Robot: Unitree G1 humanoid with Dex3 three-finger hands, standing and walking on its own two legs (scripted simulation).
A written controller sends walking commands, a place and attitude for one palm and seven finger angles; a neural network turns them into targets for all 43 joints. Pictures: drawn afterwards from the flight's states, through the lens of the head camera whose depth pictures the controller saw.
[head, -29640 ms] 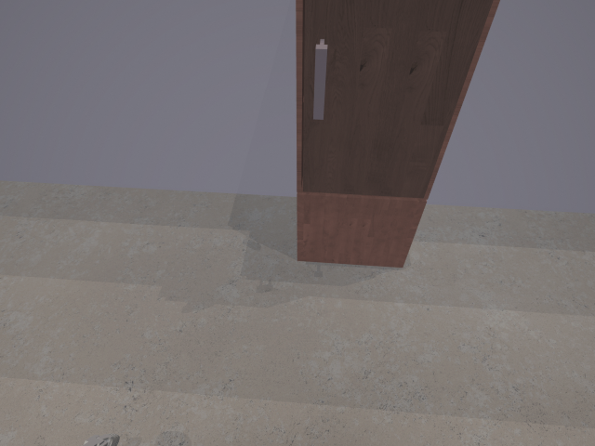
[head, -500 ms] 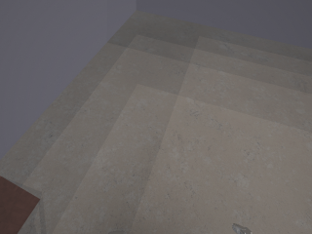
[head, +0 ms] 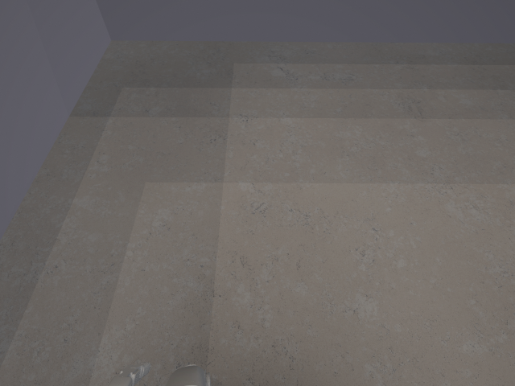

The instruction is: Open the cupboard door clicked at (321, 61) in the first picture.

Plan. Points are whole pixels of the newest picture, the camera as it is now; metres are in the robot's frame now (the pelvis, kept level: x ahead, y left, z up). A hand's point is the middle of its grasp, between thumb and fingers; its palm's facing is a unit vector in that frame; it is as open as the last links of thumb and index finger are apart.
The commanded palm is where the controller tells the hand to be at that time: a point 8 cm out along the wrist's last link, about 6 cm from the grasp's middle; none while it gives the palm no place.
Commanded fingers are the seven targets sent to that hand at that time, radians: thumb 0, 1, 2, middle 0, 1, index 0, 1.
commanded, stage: walk to a spot facing it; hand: left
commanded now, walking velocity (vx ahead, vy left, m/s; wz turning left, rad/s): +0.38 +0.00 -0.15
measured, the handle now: out of the picture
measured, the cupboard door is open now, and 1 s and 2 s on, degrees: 43 43 43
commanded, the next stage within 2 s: turn to face it in 0.60 s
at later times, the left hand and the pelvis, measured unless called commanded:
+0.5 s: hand (171, 282) +0.33 +0.18 -0.16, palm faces -0.12 -0.98 -0.17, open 7.3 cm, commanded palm none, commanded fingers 0.00 0.90 0.90 -0.20 -0.30 -0.20 -0.30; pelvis +0.24 +0.01 +0.00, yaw -8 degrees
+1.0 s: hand (205, 222) +0.50 +0.13 -0.20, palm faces -0.01 -0.99 -0.16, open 7.3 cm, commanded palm none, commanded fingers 0.00 0.90 0.90 -0.20 -0.30 -0.20 -0.30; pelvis +0.46 -0.05 -0.02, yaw -2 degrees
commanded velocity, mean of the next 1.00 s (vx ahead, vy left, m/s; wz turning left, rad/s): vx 0.22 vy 0.00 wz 0.07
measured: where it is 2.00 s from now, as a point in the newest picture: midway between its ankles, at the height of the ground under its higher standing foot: (285, 282)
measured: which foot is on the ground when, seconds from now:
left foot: up 0.00-0.18, down 0.20-0.58, up 0.60-0.92, down 0.94-1.00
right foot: down 0.00-0.20, up 0.22-0.56, down 0.58-0.94, up 0.96-1.00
